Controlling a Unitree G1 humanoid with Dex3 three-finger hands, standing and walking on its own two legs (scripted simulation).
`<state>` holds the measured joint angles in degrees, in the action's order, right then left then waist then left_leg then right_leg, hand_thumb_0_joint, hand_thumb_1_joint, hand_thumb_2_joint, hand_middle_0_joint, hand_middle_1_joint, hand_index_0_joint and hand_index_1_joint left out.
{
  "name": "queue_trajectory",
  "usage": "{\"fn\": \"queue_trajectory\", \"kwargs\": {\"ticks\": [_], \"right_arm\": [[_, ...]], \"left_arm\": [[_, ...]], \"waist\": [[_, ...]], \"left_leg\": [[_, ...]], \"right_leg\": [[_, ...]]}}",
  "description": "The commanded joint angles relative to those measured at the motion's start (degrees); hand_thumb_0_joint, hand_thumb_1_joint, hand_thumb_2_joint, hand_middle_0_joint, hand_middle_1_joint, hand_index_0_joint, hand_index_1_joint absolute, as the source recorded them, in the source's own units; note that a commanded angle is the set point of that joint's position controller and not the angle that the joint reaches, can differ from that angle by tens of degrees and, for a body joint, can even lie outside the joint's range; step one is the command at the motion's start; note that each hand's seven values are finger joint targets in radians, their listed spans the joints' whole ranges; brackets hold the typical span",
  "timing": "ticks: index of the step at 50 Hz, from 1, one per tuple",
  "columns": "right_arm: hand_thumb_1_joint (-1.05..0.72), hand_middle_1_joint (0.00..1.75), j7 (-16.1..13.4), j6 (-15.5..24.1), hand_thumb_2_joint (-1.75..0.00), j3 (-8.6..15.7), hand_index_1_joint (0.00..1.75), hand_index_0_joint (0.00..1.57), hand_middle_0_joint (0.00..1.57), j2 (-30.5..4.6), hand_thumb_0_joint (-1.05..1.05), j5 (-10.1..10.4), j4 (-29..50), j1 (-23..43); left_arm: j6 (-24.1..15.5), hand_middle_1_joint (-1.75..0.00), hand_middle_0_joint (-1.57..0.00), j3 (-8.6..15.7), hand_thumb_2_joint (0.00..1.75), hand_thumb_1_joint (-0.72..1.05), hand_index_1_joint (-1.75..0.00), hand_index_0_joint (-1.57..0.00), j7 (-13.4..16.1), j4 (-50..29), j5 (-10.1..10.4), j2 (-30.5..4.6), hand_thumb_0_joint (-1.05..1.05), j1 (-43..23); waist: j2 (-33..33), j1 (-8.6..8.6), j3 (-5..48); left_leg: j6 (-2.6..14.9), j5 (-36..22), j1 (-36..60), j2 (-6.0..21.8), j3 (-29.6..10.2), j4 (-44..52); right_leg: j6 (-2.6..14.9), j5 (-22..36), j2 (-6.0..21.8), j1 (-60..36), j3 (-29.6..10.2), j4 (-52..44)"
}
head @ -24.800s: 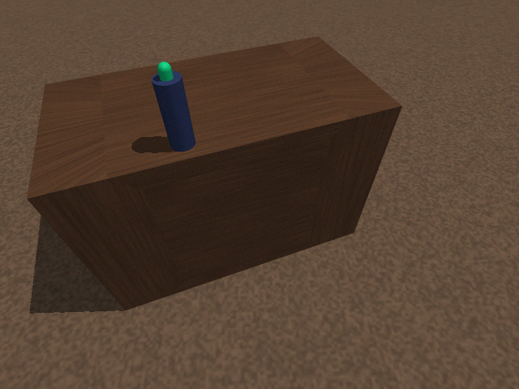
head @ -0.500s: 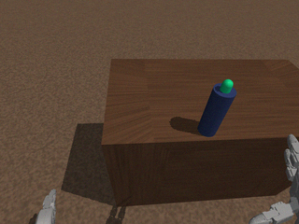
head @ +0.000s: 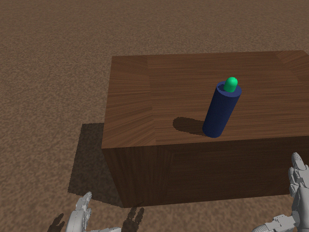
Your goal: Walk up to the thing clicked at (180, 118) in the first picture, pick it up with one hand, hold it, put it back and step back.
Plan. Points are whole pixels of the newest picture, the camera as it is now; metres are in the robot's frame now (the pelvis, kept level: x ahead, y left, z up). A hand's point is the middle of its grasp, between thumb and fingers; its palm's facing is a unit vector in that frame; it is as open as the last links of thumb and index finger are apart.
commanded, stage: home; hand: right
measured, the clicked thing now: (221, 107) +0.45 -0.21 +0.05
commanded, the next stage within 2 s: none
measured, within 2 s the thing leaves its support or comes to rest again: neither
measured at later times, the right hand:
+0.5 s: hand (222, 211) +0.19 -0.18 -0.09, palm faces +0.10 +0.97 -0.24, open 17.4 cm
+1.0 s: hand out of the picture +0.13 -0.24 -0.13, palm faces -0.04 +0.93 -0.37, open 17.4 cm
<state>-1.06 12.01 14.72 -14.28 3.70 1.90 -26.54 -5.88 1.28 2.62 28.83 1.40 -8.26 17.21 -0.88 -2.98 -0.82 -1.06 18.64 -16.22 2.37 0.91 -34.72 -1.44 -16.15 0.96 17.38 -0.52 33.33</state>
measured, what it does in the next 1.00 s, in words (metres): stands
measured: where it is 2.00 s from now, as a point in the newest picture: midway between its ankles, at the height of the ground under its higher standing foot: outside the picture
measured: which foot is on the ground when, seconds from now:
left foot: down 0.00-1.00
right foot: down 0.00-1.00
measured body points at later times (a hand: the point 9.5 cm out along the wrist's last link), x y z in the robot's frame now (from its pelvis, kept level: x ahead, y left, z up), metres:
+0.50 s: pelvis +0.02 +0.00 +0.00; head +0.05 +0.00 +0.45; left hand +0.17 +0.23 -0.10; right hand +0.18 -0.23 -0.07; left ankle +0.00 +0.13 -0.73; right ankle +0.02 -0.14 -0.73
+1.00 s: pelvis +0.01 +0.00 +0.00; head +0.01 +0.01 +0.45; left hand +0.12 +0.29 -0.11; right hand +0.13 -0.28 -0.10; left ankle +0.00 +0.13 -0.73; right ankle +0.02 -0.14 -0.73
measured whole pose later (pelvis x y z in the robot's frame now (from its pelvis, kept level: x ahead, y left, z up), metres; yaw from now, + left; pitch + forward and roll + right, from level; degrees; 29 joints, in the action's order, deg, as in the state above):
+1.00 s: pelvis +0.01 +0.00 +0.00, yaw +1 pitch -1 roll +0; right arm -1.0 1.7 0.5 -19.5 -2.1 -45.2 -14.2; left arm 0.1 0.9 0.0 47.9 -1.9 -18.9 11.6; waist -0.6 0.7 0.3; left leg -0.5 19.6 -13.6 1.0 0.7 -34.2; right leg -1.8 -18.2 2.4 15.2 -0.3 34.4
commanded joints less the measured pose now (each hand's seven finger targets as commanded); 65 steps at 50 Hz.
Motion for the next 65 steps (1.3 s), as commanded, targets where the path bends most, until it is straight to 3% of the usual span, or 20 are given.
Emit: {"fn": "queue_trajectory", "kwargs": {"ticks": [1,5,7,10,13,14,15,17,20,21,29,37,38,40,43,46,49,56,60,65], "right_arm": [[0.54,0.06,-0.80,2.88,-0.06,0.64,0.06,0.05,0.05,-7.80,0.00,-1.18,10.40,2.52],[0.57,0.05,-1.40,0.87,-0.05,-2.95,0.05,0.05,0.05,-5.45,0.00,-1.83,1.90,1.35],[0.58,0.05,-1.30,0.24,-0.04,-5.95,0.05,0.05,0.05,-3.50,0.00,-2.07,-2.35,2.87],[0.56,0.05,-1.03,-0.81,-0.05,-11.64,0.05,0.05,0.05,0.02,0.00,-2.52,-8.96,6.45],[0.55,0.05,-1.62,-1.95,-0.06,-10.32,0.05,0.05,0.05,-2.65,0.00,-2.89,-12.49,8.17],[0.55,0.05,-3.68,-1.56,-0.05,-2.58,0.05,0.05,0.05,-8.17,0.00,-3.02,-9.07,9.56],[0.55,0.05,-3.53,-2.10,-0.06,-6.92,0.05,0.05,0.05,-4.98,0.00,-3.44,-12.35,7.52],[0.54,0.05,-3.89,-3.35,-0.06,-8.02,0.05,0.05,0.05,-4.28,0.00,-3.47,-13.98,9.48],[0.53,0.06,-4.50,-4.31,-0.06,-8.86,0.06,0.05,0.05,-3.14,0.00,-3.49,-17.23,11.91],[0.54,0.05,-4.36,-4.60,-0.06,-10.59,0.05,0.05,0.05,-1.64,0.00,-3.35,-17.90,11.96],[0.53,0.06,-4.91,-6.14,-0.06,-13.17,0.06,0.05,0.05,0.60,0.00,-3.33,-19.13,10.46],[0.56,0.05,-5.51,-6.77,-0.05,-10.22,0.05,0.05,0.05,-3.28,0.00,-3.26,-17.27,13.62],[0.54,0.05,-3.79,-7.36,-0.06,-8.52,0.05,0.05,0.05,-15.64,0.00,-7.54,-30.16,10.27],[0.54,0.05,-2.61,-7.79,-0.06,-8.52,0.05,0.05,0.05,-15.05,0.00,-7.24,-32.41,9.64],[0.56,0.05,-1.15,-7.10,-0.05,-10.38,0.05,0.05,0.05,-13.16,0.00,-5.93,-35.00,12.67],[0.56,0.05,-0.48,-7.50,-0.05,-11.24,0.05,0.05,0.05,-13.48,0.00,-5.85,-39.46,16.17],[0.53,0.06,-0.18,-7.74,-0.06,-11.40,0.06,0.05,0.05,-14.97,0.00,-5.72,-43.64,16.11],[0.58,0.05,0.09,-8.93,-0.04,-12.41,0.05,0.05,0.05,-17.01,0.00,-5.28,-51.75,17.59],[0.58,0.05,0.20,-9.20,-0.04,-12.85,0.05,0.05,0.05,-18.11,0.00,-5.06,-55.58,17.45],[0.58,0.05,0.44,-9.71,-0.04,-13.56,0.05,0.05,0.05,-18.40,0.00,-4.84,-58.89,17.79]], "left_arm": [[-4.54,-0.24,-0.17,7.32,0.72,0.59,-0.25,-0.17,1.28,-8.99,-0.68,-12.88,0.00,-3.78],[-4.08,-0.28,-0.19,2.37,0.86,0.83,-0.28,-0.19,1.40,-8.90,-0.74,-7.78,0.00,-4.51],[-3.38,-0.29,-0.20,-0.43,0.89,0.88,-0.29,-0.20,1.38,-7.55,-0.70,-4.79,0.00,-6.16],[-2.88,-0.30,-0.20,-1.59,0.90,0.90,-0.30,-0.20,1.35,-5.20,-0.71,-3.77,0.00,-7.67],[-2.58,-0.30,-0.20,0.72,0.90,0.90,-0.30,-0.20,1.66,-4.92,-1.01,-7.17,0.00,-7.09],[-2.24,-0.30,-0.20,3.14,0.90,0.90,-0.30,-0.20,2.05,-0.77,-1.67,-13.55,0.00,-4.36],[-2.15,-0.30,-0.20,2.09,0.90,0.90,-0.30,-0.20,1.92,-1.17,-1.66,-11.92,0.00,-5.13],[-2.22,-0.30,-0.20,1.38,0.90,0.90,-0.30,-0.20,1.90,-1.13,-1.62,-10.57,0.00,-5.51],[-1.28,-0.30,-0.20,0.78,0.90,0.90,-0.30,-0.20,2.12,-0.70,-1.56,-9.93,0.00,-7.02],[-1.16,-0.30,-0.20,0.65,0.90,0.90,-0.30,-0.20,2.04,-0.69,-1.58,-9.74,0.00,-7.40],[0.18,-0.30,-0.20,1.32,0.90,0.90,-0.30,-0.20,1.62,-0.90,-1.31,-10.33,0.00,-7.70],[1.95,-0.30,-0.20,1.26,0.90,0.90,-0.30,-0.20,1.93,-0.90,-0.91,-10.70,0.00,-8.45],[2.56,-0.30,-0.20,3.21,0.90,0.90,-0.30,-0.20,0.31,6.80,-4.80,-19.48,0.00,-5.75],[3.31,-0.30,-0.20,3.19,0.90,0.90,-0.30,-0.20,-0.62,7.91,-4.73,-18.72,0.00,-5.50],[3.70,-0.30,-0.20,2.43,0.90,0.90,-0.30,-0.20,-1.76,9.22,-3.31,-17.81,0.00,-7.29],[3.98,-0.30,-0.20,2.10,0.90,0.90,-0.30,-0.20,-2.25,12.52,-3.35,-19.16,0.00,-8.66],[3.83,-0.30,-0.20,1.88,0.90,0.90,-0.30,-0.20,-2.50,15.16,-3.20,-20.37,0.00,-8.74],[4.45,-0.30,-0.20,1.09,0.90,0.90,-0.30,-0.20,-2.60,21.99,-2.75,-22.71,0.00,-10.24],[4.40,-0.30,-0.20,0.76,0.90,0.90,-0.30,-0.20,-2.52,25.16,-2.50,-23.97,0.00,-10.52],[4.54,-0.30,-0.20,0.37,0.90,0.90,-0.30,-0.20,-2.57,28.30,-2.42,-24.72,0.00,-10.46]], "waist": [[-1.91,2.40,6.78],[0.86,1.64,8.23],[0.83,1.57,7.40],[-1.36,2.77,6.61],[-4.65,2.78,9.66],[-5.11,2.25,11.34],[-4.24,2.63,10.28],[-3.29,3.17,10.90],[-1.64,3.55,8.84],[-0.97,3.83,7.89],[3.83,2.83,9.59],[1.76,2.52,8.96],[0.30,2.70,10.10],[0.48,3.23,12.75],[3.04,3.80,8.42],[2.48,3.93,3.56],[0.34,3.63,2.70],[-0.55,3.00,0.87],[0.30,2.85,2.13],[-0.27,3.10,-1.68]], "left_leg": [[1.42,-8.29,-0.99,-2.65,3.83,5.05],[1.23,-11.14,1.30,-2.72,3.90,4.87],[1.14,-11.33,1.05,-2.32,3.14,5.04],[1.35,-10.82,-0.78,-2.32,2.70,4.36],[1.50,-13.20,-0.19,-2.19,2.42,3.58],[1.67,-14.13,1.32,-2.68,2.24,3.35],[1.58,-15.73,1.85,-2.59,2.14,3.19],[1.44,-18.18,1.98,-2.79,2.23,2.59],[1.19,-16.72,0.90,-2.84,2.00,3.19],[1.03,-16.46,0.94,-2.74,2.00,3.47],[0.57,-18.14,1.32,-2.88,2.45,3.39],[0.50,-16.28,1.01,-2.42,1.64,4.13],[2.75,-26.48,4.45,2.95,-3.24,0.62],[4.24,-31.17,5.40,4.13,-4.06,0.93],[3.99,-22.32,2.23,4.06,-4.98,5.75],[3.73,-12.74,-0.16,3.89,-5.31,8.69],[3.16,-16.26,2.46,3.27,-4.70,7.99],[2.53,-9.10,4.43,3.15,-5.06,13.09],[2.58,-9.88,6.23,3.61,-5.13,14.46],[2.44,-5.05,5.44,3.39,-5.32,16.40]], "right_leg": [[1.21,8.32,0.05,-5.30,1.16,-6.44],[1.44,11.85,0.20,-4.93,1.01,-5.11],[1.62,11.11,-0.25,-2.92,1.80,-4.43],[1.40,10.04,-0.24,-1.18,2.32,-4.13],[1.05,12.64,-0.26,-2.17,2.38,-3.30],[1.04,13.00,-0.38,-3.36,2.18,-2.32],[1.07,14.71,-0.37,-3.18,2.45,-2.01],[1.03,17.20,-0.28,-3.25,2.42,-1.28],[1.61,14.35,-0.37,-2.24,2.66,-1.08],[1.79,13.57,-0.49,-1.88,2.82,-1.19],[2.10,15.45,-0.34,-3.17,2.92,-1.14],[2.04,13.11,-0.76,-3.11,3.61,-1.82],[3.45,23.70,4.03,-4.00,-1.10,1.64],[3.98,24.06,4.00,-6.28,-1.00,3.29],[3.41,12.58,3.35,-4.92,-0.98,0.85],[3.27,7.99,3.43,-4.27,-1.65,-2.26],[3.62,12.14,4.47,-4.92,-2.96,-4.79],[3.58,5.30,5.05,-6.18,-4.74,-11.58],[3.39,7.24,5.53,-8.80,-4.99,-13.16],[3.04,0.44,5.53,-6.85,-5.66,-16.91]]}}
